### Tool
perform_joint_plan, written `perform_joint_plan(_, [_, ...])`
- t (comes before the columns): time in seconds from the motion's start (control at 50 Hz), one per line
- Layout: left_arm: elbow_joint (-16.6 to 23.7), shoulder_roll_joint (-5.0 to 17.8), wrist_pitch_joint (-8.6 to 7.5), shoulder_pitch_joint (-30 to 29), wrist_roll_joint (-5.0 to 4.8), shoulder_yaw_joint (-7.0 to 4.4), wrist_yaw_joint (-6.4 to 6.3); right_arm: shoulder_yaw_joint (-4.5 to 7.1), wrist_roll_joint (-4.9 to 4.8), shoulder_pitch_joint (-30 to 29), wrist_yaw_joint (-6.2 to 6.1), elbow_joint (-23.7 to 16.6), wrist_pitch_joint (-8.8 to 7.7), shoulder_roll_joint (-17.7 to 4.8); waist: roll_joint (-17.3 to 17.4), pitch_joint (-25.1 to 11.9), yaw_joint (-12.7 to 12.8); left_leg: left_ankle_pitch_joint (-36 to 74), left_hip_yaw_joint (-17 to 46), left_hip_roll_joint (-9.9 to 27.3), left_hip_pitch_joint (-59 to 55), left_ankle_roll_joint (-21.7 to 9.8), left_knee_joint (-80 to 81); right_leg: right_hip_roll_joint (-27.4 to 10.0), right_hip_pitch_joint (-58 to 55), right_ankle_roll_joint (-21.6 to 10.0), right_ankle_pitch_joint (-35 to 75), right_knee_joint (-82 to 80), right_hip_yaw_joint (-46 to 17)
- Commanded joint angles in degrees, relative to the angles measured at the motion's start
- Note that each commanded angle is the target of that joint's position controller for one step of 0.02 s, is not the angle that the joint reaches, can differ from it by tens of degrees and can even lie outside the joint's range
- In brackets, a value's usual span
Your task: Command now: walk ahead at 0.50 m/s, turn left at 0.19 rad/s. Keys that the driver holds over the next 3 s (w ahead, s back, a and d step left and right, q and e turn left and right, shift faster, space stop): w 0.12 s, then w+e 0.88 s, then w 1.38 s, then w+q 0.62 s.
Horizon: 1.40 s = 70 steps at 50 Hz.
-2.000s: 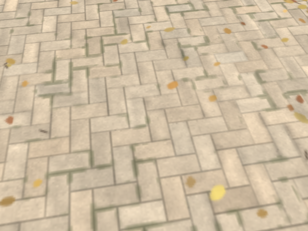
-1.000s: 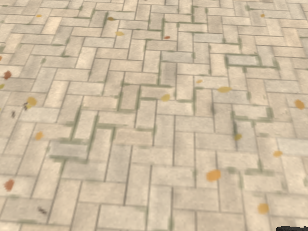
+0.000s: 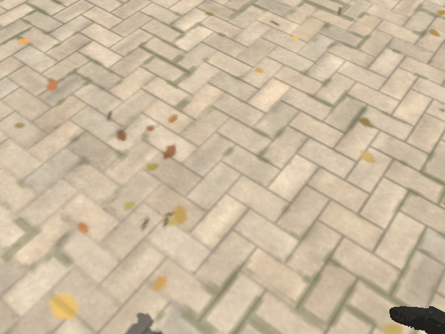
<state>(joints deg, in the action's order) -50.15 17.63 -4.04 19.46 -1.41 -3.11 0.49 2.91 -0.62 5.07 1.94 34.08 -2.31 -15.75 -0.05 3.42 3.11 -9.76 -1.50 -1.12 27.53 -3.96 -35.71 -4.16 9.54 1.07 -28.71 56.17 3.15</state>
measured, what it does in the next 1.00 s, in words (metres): walks ahead, turning right: right foot, then left foot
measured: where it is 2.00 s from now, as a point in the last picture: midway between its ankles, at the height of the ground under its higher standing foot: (339, 175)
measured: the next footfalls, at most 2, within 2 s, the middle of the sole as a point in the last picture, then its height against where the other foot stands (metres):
right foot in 0.48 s outside the picture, level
left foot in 0.94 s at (249, 236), level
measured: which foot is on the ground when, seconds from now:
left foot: down 0.00-0.50, up 0.52-0.92, down 0.94-1.00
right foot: up 0.00-0.46, down 0.48-0.94, up 0.96-1.00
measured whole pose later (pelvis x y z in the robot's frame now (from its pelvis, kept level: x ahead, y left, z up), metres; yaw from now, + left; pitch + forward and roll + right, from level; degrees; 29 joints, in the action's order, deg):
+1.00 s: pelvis +0.58 -0.08 +0.00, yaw -26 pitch +2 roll +1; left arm -42.1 17.7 -1.4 20.8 -1.5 -4.1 -0.8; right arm 2.6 0.4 4.8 0.9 38.5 -7.0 -15.7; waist -1.8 -0.1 3.3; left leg -8.0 1.2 -2.2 25.7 -0.6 -31.3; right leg 4.9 12.3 -2.5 -29.9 49.5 -12.0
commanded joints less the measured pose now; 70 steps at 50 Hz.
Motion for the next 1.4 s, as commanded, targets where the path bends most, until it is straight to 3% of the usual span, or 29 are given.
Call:
perform_joint_plan(0.02, [7.82,7.38,-3.2,-6.22,-1.31,-0.82,0.27,3.26,0.05,15.3,-0.5,1.15,-1.05,-10.0,5.45,-12.92,-8.61,3.34,28.64,18.13,-38.07,-13.0,16.66,-1.7,35.07,-2.1,3.4,18.09,-6.35])
perform_joint_plan(0.06, [7.05,7.05,-2.54,-5.8,0.48,-1.19,-0.02,2.08,0.79,9.76,-0.41,0.87,-1.52,-6.42,4.12,-7.94,-4.43,11.93,20.28,14.47,-25.46,-11.2,19.8,-4.52,28.83,-1.76,9.31,11.86,-6.58])
perform_joint_plan(0.14, [6.3,3.71,-0.19,-4.42,0.9,-0.61,0.01,2.37,0.69,8.47,-0.73,2.49,-2.98,-7.36,3.13,-5.06,-1.68,14.71,14.02,14.0,-18.19,-12.23,26.09,-4.89,26.71,0.41,15.41,4.83,-6.15])
perform_joint_plan(0.26, [8.4,1.86,-0.2,-13.95,0.27,0.28,1.05,2.59,1.16,11.12,-1.7,6.05,-3.46,-8.65,2.78,-0.44,-5.53,11.62,2.46,11.82,-18.86,-7.83,29.21,-2.46,27.01,0.01,35.16,-14.54,-5.36])
perform_joint_plan(0.34, [11.13,1.95,-0.32,-19.18,0.08,0.4,2.17,3.04,0.53,14.06,-1.91,8.88,-2.93,-9.53,2.19,1.49,-7.69,11.88,-0.11,14.64,-26.72,-6.61,27.92,-0.94,29.51,-1.92,34.88,-20.95,-5.09])
perform_joint_plan(0.42, [13.13,3.21,-0.29,-18.63,0.53,-0.2,3.45,3.63,0.03,13.21,-2.72,9.76,-1.3,-11.02,3.92,-0.49,-5.92,32.14,-2.7,16.23,-34.07,-4.11,19.28,2.21,27.12,-5.26,23.95,-22.86,-1.16])
perform_joint_plan(0.46, [11.27,6.7,0.09,-8.04,0.65,-2.33,3.19,3.75,0.04,11.67,-3.58,9.18,-0.14,-11.94,4.69,-7.68,0.22,49.62,-6.13,13.93,-32.52,-1.45,3.15,7.12,12.06,-7.97,21.86,-24.28,2.6])
perform_joint_plan(0.48, [9.39,10.54,0.37,1.17,0.44,-4.13,2.43,3.1,0.52,12.49,-4.18,8.42,-0.13,-10.75,1.74,-13.14,4.19,41.5,-7.05,11.71,-22.13,0.83,-11.47,4.94,-4.31,-10.7,24.6,-24.71,-3.43])
perform_joint_plan(0.5, [9.37,17.3,0.42,5.13,0.19,-5.68,1.8,0.73,2.1,18.54,-3.36,5.59,-1.57,-3.95,-12.8,-20.34,0.72,0.92,-5.87,1.65,3.69,5.3,-34.65,-10.46,-27.32,-21.76,18.94,-26.81,-33.28])
perform_joint_plan(0.52, [10.0,13.64,0.14,6.53,-0.08,-4.48,1.92,0.32,1.42,15.94,-2.37,5.94,-3.76,-5.16,-11.04,-27.39,2.86,-23.29,5.91,-3.15,13.75,5.26,-43.05,-14.97,-34.66,-25.37,12.69,-36.66,-52.09])
perform_joint_plan(0.54, [9.93,10.54,0.04,4.81,0.39,-3.59,1.72,1.3,-1.01,10.39,-1.47,4.53,-5.13,-8.7,-7.61,-20.14,4.13,-19.53,8.56,0.72,19.04,3.94,-44.42,-13.31,-30.39,-21.76,11.95,-38.02,-43.63])
perform_joint_plan(0.56, [10.57,9.24,-0.01,1.49,0.37,-3.24,1.47,0.96,-1.17,7.22,-1.42,3.51,-5.89,-8.44,-3.42,-14.04,2.76,-14.68,7.56,3.3,18.91,3.15,-40.38,-10.94,-21.97,-19.6,15.12,-38.24,-36.26])
perform_joint_plan(0.58, [11.38,7.78,0.16,-2.16,0.39,-2.75,1.3,1.13,0.16,5.91,-1.82,3.46,-6.04,-8.29,-0.15,-9.5,0.44,-11.71,6.84,5.3,16.34,3.37,-34.85,-8.86,-13.14,-18.22,20.62,-39.01,-30.8])
perform_joint_plan(0.6, [12.36,6.27,0.22,-4.56,0.96,-2.16,1.07,1.6,0.97,6.24,-2.14,3.49,-5.55,-8.73,-0.79,-7.39,-1.68,-9.67,6.81,6.71,11.98,3.81,-31.19,-7.08,-6.51,-17.62,25.78,-40.47,-27.14])
perform_joint_plan(0.68, [13.27,7.38,0.09,-5.81,0.98,-2.55,0.01,1.19,1.62,7.51,-2.48,3.24,-3.32,-6.2,-2.98,-5.48,-4.16,-5.05,4.86,6.47,6.91,7.11,-21.65,-3.97,4.36,-18.13,33.88,-43.41,-20.74])
perform_joint_plan(0.78, [11.9,8.67,0.87,-1.93,0.17,-3.1,-1.23,0.09,1.04,-3.26,-1.97,0.98,-3.73,-3.88,-4.67,-3.88,0.16,13.06,4.19,2.52,1.55,8.59,-0.33,-0.28,7.53,-14.05,26.1,-42.27,-17.59])
perform_joint_plan(0.88, [10.93,8.27,1.76,0.68,-0.11,-3.24,-1.59,1.36,0.03,-5.26,-0.9,0.15,-4.89,-7.11,-6.19,-3.92,-0.05,9.66,6.96,1.36,-1.91,6.53,7.27,-3.45,0.78,-12.2,20.64,-35.82,-25.93])
perform_joint_plan(0.92, [11.46,7.25,2.07,-0.67,0.15,-3.08,-1.56,2.27,0.03,0.17,-1.01,1.57,-5.39,-8.25,-7.24,-5.08,-3.37,6.72,5.8,1.26,-9.16,4.18,9.94,-2.47,0.67,-10.52,21.84,-30.91,-27.23])
perform_joint_plan(0.94, [11.93,4.87,1.95,-0.68,0.46,-2.25,-1.37,3.09,0.71,5.67,-1.4,2.49,-5.67,-9.89,-5.99,-9.15,-6.1,5.5,7.48,4.15,-18.83,1.94,10.27,0.36,3.05,-8.68,22.43,-23.28,-24.95])
perform_joint_plan(0.96, [12.83,1.03,1.77,0.85,1.48,-0.89,-1.21,3.87,1.36,13.84,-1.91,3.17,-5.62,-13.05,2.26,-17.04,-8.6,1.22,17.98,14.53,-33.09,-1.34,10.15,4.84,10.14,-6.36,11.39,-6.61,-18.96])
perform_joint_plan(0.98, [15.01,-0.1,1.21,7.74,-0.61,-0.35,-1.18,4.83,1.76,17.1,-1.35,5.34,-4.74,-16.89,22.6,-20.93,-4.77,-14.99,45.67,25.08,-45.76,-9.87,17.12,10.14,29.62,-3.65,-6.61,9.89,-12.96])
perform_joint_plan(1.0, [13.04,6.19,1.31,6.43,-1.0,-1.5,-1.43,3.62,0.64,14.8,-1.1,4.05,-4.59,-11.01,13.76,-15.49,-6.25,-25.14,46.11,24.39,-42.33,-8.65,19.31,5.51,35.37,-2.68,-3.06,16.66,-14.49])
perform_joint_plan(1.02, [13.54,8.22,1.54,0.66,-0.45,-2.16,-1.38,2.8,0.5,13.18,-1.28,4.02,-4.32,-8.14,8.3,-9.39,-7.68,-21.46,36.72,21.65,-36.21,-6.52,19.52,4.1,36.14,-2.36,2.51,17.73,-13.18])
perform_joint_plan(1.04, [13.82,7.05,1.67,-1.84,0.17,-2.01,-1.45,2.28,1.11,11.17,-1.17,4.1,-4.1,-7.21,4.26,-6.52,-6.83,-13.13,29.86,19.01,-30.34,-5.69,20.08,2.53,33.99,-2.01,6.41,16.6,-11.94])
perform_joint_plan(1.1, [14.63,4.07,1.54,-3.32,0.06,-1.78,-0.66,1.5,1.43,9.49,-1.16,5.78,-4.26,-4.96,6.69,-3.33,-4.51,-0.44,18.89,14.33,-22.31,-6.18,23.4,0.04,29.48,-1.8,10.57,10.03,-10.88])
perform_joint_plan(1.18, [16.05,1.48,1.47,-7.55,0.91,-0.73,-0.27,2.21,0.43,10.64,-1.2,8.18,-4.51,-7.61,4.77,-2.44,-4.34,8.76,13.31,14.97,-22.1,-8.72,26.33,-0.96,31.06,-0.78,14.89,-0.71,-8.59])
perform_joint_plan(1.26, [17.18,0.03,0.41,-14.3,0.81,0.29,0.8,2.4,-0.22,12.2,-1.47,10.13,-3.56,-9.43,4.2,-1.69,-6.53,12.55,6.71,12.92,-21.84,-7.33,26.9,-0.79,26.98,-0.64,25.97,-14.87,-5.02])
perform_joint_plan(1.34, [19.01,0.92,-0.03,-19.95,0.19,0.16,1.57,2.54,-0.94,16.31,-1.42,12.82,-2.53,-10.73,4.77,-0.42,-8.02,13.25,6.03,14.8,-24.97,-6.35,25.64,0.9,23.96,-1.81,27.16,-22.17,-3.43])
perform_joint_plan(1.4, [19.11,2.92,-0.24,-18.19,0.39,-0.7,1.89,2.88,-1.31,16.05,-1.76,13.99,-1.59,-11.99,5.64,-1.47,-5.13,23.38,5.33,16.15,-28.44,-4.74,20.67,2.66,18.39,-4.54,23.04,-26.13,-2.26])
Over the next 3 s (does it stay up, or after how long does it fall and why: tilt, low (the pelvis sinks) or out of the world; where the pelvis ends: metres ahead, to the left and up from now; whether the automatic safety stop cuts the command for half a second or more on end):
stays up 1.50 -0.62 0.01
